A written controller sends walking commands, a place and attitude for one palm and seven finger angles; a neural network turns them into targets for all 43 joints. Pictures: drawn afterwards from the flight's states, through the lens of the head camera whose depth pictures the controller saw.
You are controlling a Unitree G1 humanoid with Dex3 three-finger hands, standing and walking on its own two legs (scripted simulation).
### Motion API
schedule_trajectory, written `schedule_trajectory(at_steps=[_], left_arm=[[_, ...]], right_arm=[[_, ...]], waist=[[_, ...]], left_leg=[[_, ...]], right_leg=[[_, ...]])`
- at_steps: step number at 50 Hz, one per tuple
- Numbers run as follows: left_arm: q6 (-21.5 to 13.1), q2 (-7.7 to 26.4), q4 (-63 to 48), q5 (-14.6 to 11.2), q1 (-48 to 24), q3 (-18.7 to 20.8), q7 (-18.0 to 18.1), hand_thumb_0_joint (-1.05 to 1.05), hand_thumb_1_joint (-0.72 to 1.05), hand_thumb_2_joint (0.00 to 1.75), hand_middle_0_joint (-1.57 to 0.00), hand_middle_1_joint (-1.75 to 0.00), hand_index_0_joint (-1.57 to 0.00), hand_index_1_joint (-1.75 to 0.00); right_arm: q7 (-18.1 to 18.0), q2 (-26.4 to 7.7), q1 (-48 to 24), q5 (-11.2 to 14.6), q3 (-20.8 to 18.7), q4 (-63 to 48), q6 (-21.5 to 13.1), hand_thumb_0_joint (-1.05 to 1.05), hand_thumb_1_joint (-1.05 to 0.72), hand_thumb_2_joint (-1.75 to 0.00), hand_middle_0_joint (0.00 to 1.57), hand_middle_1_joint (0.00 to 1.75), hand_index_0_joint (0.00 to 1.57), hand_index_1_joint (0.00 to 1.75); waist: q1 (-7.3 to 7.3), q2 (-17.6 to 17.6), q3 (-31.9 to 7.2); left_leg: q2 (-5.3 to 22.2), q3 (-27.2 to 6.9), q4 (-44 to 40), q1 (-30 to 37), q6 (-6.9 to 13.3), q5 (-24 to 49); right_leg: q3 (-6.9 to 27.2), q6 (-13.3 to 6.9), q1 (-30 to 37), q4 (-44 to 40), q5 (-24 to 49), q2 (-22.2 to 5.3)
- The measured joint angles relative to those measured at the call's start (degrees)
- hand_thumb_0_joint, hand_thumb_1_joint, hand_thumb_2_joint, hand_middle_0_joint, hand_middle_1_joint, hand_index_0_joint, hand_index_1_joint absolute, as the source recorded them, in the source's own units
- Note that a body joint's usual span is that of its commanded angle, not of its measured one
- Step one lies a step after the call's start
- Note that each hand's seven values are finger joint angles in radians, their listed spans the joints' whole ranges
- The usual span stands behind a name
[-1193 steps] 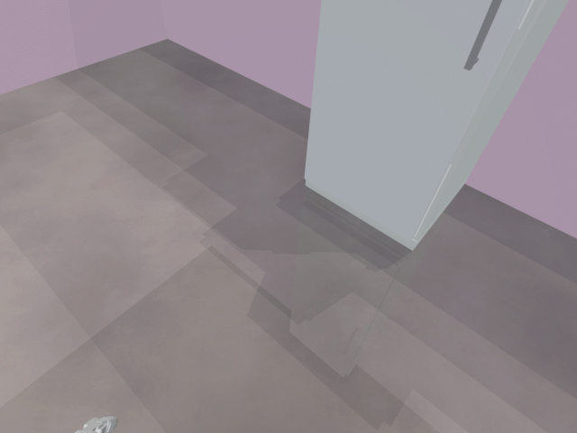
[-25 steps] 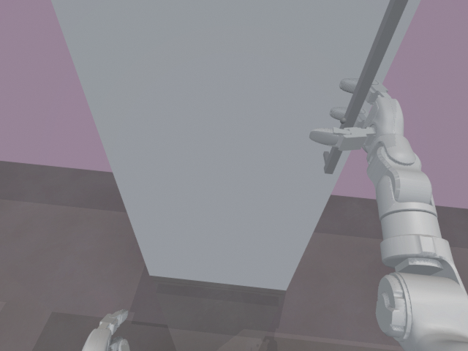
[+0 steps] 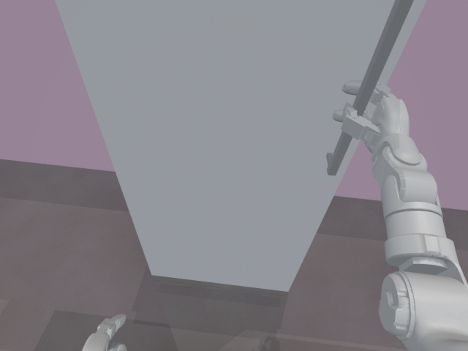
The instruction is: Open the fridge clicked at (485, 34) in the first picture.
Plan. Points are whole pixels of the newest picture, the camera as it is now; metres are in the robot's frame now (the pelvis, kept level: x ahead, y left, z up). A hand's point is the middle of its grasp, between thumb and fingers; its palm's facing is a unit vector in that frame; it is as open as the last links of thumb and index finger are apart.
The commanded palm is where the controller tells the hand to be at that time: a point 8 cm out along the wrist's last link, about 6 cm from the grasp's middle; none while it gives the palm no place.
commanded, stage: grip the handle and tug to test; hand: right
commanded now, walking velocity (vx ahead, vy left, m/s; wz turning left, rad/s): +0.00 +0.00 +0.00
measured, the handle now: (361, 90) +0.49 -0.17 +0.24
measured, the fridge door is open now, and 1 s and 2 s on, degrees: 0 0 1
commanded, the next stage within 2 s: pull the door a little, standing still in 0.68 s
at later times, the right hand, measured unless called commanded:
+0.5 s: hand (346, 121) +0.43 -0.14 +0.22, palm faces +0.06 +1.00 +0.01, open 5.6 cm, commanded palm +0.38 -0.19 +0.21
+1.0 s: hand (347, 122) +0.43 -0.14 +0.22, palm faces +0.05 +1.00 +0.01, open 5.8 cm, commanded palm +0.38 -0.19 +0.21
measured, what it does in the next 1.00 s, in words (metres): stands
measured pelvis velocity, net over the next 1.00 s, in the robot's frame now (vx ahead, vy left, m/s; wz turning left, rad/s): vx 0.05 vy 0.00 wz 0.03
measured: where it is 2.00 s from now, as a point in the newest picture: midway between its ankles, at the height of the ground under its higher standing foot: outside the picture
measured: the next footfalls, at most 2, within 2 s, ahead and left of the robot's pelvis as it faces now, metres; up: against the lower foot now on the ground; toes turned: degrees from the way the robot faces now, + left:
right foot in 1.62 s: +0.21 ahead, -0.08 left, +0.00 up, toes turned +9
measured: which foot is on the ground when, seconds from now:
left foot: down 0.00-1.00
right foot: down 0.00-1.00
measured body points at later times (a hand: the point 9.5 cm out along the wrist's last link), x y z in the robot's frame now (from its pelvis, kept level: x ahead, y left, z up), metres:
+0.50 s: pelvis +0.01 +0.00 +0.00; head -0.01 +0.02 +0.45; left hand +0.14 +0.24 -0.10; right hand +0.42 -0.19 +0.22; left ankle -0.02 +0.10 -0.74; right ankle -0.01 -0.10 -0.74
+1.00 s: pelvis +0.05 +0.00 +0.00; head +0.03 +0.02 +0.45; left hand +0.23 +0.24 -0.09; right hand +0.42 -0.20 +0.22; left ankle -0.02 +0.10 -0.74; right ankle -0.01 -0.11 -0.74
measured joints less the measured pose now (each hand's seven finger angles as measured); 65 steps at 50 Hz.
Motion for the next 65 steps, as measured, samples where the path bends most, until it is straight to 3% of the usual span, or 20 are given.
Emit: schedule_trajectory(at_steps=[16, 25, 36, 42, 46, 50, 56, 65], left_arm=[[0.17, -0.11, -0.14, 0.02, -0.23, 0.13, -0.11, 0.01, 0.90, 0.90, -0.20, -0.30, -0.20, -0.30], [0.70, -0.19, -1.54, 0.02, -0.67, 0.12, -0.90, 0.01, 0.90, 0.90, -0.20, -0.30, -0.20, -0.30], [2.41, -0.13, -3.53, 0.01, -2.43, 0.38, -1.72, 0.01, 0.90, 0.90, -0.20, -0.30, -0.20, -0.30], [3.13, -0.22, -4.01, 0.27, -3.87, 0.22, -1.84, 0.01, 0.90, 0.90, -0.20, -0.30, -0.20, -0.30], [3.15, -0.10, -3.40, 0.37, -4.59, 0.10, -1.30, 0.01, 0.90, 0.90, -0.20, -0.30, -0.20, -0.30], [3.52, -0.18, -3.32, 0.59, -5.89, 0.11, -1.30, 0.01, 0.90, 0.90, -0.20, -0.30, -0.20, -0.30], [3.94, -1.13, -4.66, 0.72, -5.68, -0.62, -1.78, 0.01, 0.90, 0.90, -0.20, -0.30, -0.20, -0.30], [4.19, -1.26, -6.33, 1.12, -6.32, -1.01, -3.13, 0.01, 0.90, 0.90, -0.20, -0.30, -0.20, -0.30]], right_arm=[[-0.64, 0.35, 0.80, -0.07, 0.14, -1.61, 0.68, 0.01, -0.78, -0.84, 0.34, 1.36, 0.35, 1.34], [-0.89, 0.42, 5.79, 0.26, -1.03, -8.04, 1.90, 0.01, -0.80, -0.83, 0.31, 1.37, 0.31, 1.34], [-0.80, 1.15, 13.96, 0.97, -1.94, -21.83, 7.01, 0.01, -0.82, -0.83, 0.27, 1.38, 0.26, 1.31], [-0.44, 1.63, 17.80, 1.52, -2.03, -28.36, 9.86, 0.01, -0.81, -0.83, 0.27, 1.37, 0.26, 1.30], [0.05, 1.80, 16.67, 1.68, -0.58, -28.88, 11.39, 0.01, -0.79, -0.84, 0.30, 1.36, 0.29, 1.31], [-0.57, 2.46, 17.50, 1.74, -0.52, -30.22, 11.85, 0.01, -0.78, -0.84, 0.31, 1.36, 0.30, 1.31], [-1.15, 3.13, 22.97, 1.98, -1.51, -34.51, 12.68, 0.01, -0.80, -0.84, 0.28, 1.34, 0.27, 1.31], [-0.77, 2.26, 36.22, 3.19, -4.57, -51.48, 13.13, 0.00, -0.81, -0.84, 0.29, 1.36, 0.20, 1.25]], waist=[[-0.05, -0.05, -0.13], [0.36, -0.52, -0.40], [0.28, -0.66, -1.03], [-0.57, -0.66, -1.59], [-1.74, -0.29, -1.72], [-1.91, -0.82, -1.76], [-1.94, -1.30, -2.73], [-2.13, -1.56, -4.10]], left_leg=[[-0.04, -0.15, -0.19, 0.07, -0.03, 0.05], [-0.21, -1.25, -0.74, 0.95, -0.11, -0.07], [-0.44, -2.38, -1.73, 2.33, -0.21, -0.63], [-0.44, -2.90, -2.02, 2.92, -0.25, -0.64], [-0.52, -2.17, -1.99, 3.43, -0.18, -1.83], [-0.44, -1.86, -1.41, 3.28, -0.25, -1.77], [-0.11, -2.62, -0.90, 3.50, -0.12, 1.41], [-0.43, -3.04, -0.44, 2.77, -0.63, -1.69]], right_leg=[[-0.10, 0.00, 0.11, -0.17, -0.01, -0.01], [-1.15, 0.04, 1.63, -1.17, -0.31, -0.14], [-1.92, 0.24, 3.48, -2.28, -1.17, -0.23], [-0.88, 0.27, 4.18, -2.45, -1.16, 0.06], [0.51, 0.53, 4.29, -2.11, -2.47, 0.13], [0.97, 0.52, 4.10, -1.64, -2.48, 0.21], [1.56, 0.45, 5.05, -1.74, 1.28, 0.73], [2.12, 0.75, 5.51, -0.65, -2.62, 0.63]])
